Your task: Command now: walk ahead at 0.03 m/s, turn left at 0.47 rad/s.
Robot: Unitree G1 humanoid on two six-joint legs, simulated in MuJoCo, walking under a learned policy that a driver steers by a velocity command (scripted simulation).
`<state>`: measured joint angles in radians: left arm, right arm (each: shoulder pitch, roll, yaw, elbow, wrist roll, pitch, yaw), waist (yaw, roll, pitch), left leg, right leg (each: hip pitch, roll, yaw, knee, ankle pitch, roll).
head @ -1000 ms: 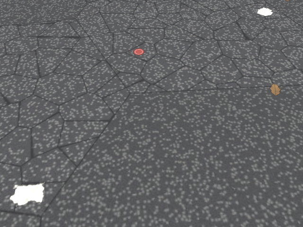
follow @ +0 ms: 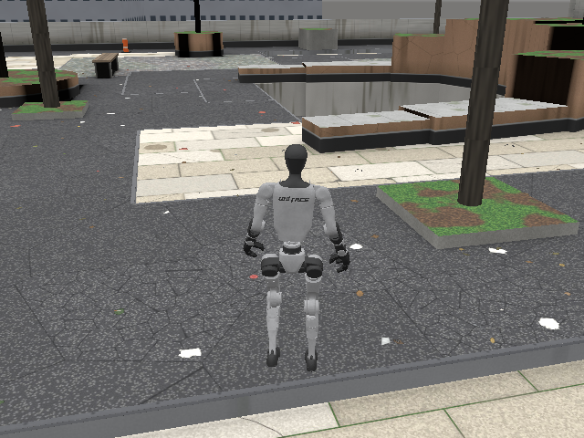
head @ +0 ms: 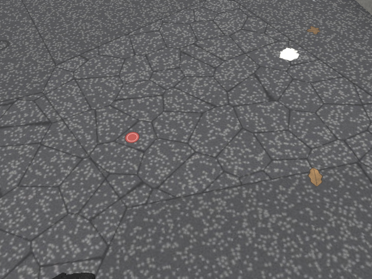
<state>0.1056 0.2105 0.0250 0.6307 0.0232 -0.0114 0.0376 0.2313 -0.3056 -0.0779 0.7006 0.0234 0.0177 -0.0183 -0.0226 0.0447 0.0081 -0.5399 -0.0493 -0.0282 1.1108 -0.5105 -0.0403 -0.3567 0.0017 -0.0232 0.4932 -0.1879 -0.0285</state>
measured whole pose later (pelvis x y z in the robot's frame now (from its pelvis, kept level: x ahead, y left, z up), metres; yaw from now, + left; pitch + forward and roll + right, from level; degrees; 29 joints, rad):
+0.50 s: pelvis +0.01 +0.05 +0.00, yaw +17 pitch +4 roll -2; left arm 0.12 0.28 0.08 0.68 0.00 0.01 0.05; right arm 0.20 -0.26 -0.06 0.57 0.00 0.02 -0.03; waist -0.01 -0.02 0.01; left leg -0.35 -0.04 -0.09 0.51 -0.21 0.05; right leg -0.59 0.01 0.03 1.12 -0.38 0.08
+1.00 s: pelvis +0.02 +0.03 +0.00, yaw +22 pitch +0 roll +0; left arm 0.17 0.18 0.03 0.66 0.01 -0.02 0.03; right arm 0.18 -0.22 -0.05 0.66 -0.02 0.00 -0.01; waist -0.01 0.01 0.01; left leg -0.29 -0.03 -0.08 0.53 -0.23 0.00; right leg -0.23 0.02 0.00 0.52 -0.28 -0.02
